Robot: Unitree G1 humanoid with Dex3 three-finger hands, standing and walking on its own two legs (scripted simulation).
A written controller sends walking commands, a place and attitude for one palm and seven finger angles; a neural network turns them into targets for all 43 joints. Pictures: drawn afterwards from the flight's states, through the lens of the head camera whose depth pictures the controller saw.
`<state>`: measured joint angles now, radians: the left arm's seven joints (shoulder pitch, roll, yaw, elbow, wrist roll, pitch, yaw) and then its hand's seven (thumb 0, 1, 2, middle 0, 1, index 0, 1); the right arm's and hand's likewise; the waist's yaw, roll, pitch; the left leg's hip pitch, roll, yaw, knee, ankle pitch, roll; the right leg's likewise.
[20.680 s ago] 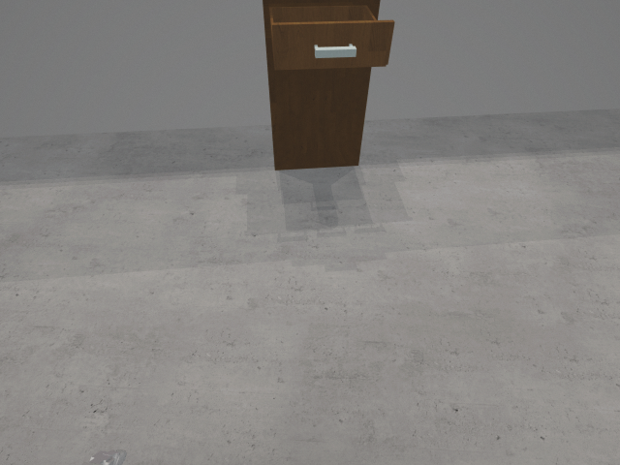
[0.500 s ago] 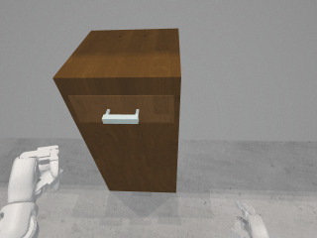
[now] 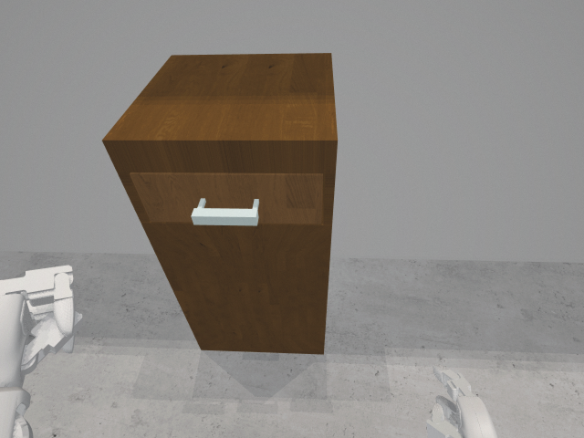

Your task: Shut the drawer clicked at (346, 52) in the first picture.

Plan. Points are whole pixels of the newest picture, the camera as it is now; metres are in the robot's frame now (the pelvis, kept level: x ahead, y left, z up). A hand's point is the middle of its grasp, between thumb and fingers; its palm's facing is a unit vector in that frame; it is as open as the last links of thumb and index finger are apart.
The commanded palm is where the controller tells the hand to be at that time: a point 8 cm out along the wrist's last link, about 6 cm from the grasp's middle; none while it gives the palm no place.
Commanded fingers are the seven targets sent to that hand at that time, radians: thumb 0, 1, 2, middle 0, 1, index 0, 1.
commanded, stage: step back with the hand held close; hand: left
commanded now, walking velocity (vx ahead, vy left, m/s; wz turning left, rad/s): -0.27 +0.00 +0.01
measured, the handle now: (227, 209) +0.56 +0.21 -0.03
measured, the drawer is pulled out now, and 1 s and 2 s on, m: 0.00 0.00 0.00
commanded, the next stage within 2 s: stop stepping back and stand still in 1.10 s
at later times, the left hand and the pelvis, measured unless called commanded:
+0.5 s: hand (46, 365) +0.14 +0.25 +0.15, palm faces +0.31 -0.80 -0.51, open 3.2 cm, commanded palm +0.08 +0.30 +0.17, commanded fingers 0.00 0.90 0.90 -1.40 -1.60 -1.40 -1.60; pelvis -0.06 +0.02 -0.01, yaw -1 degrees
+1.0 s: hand out of the picture +0.09 +0.27 +0.16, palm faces +0.32 -0.83 -0.46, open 3.2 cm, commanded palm +0.03 +0.31 +0.17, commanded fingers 0.00 0.90 0.90 -1.40 -1.60 -1.40 -1.60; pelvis -0.11 +0.03 +0.00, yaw -1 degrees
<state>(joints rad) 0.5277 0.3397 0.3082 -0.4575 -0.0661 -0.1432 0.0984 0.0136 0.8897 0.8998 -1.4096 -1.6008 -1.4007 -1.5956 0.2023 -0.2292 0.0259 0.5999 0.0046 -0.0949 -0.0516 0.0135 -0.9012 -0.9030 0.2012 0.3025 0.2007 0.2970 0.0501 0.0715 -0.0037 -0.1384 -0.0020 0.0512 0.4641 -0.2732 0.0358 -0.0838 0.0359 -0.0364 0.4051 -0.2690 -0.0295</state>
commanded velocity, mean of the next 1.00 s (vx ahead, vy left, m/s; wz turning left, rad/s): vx -0.31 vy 0.00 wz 0.03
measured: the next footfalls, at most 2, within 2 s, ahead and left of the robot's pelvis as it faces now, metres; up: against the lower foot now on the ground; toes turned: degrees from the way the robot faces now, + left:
right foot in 1.12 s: -0.21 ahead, -0.08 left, +0.00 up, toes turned -4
left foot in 1.34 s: -0.18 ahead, +0.14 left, +0.00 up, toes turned +2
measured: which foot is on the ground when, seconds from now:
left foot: down 0.00-1.00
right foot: down 0.00-0.76, up 0.78-1.00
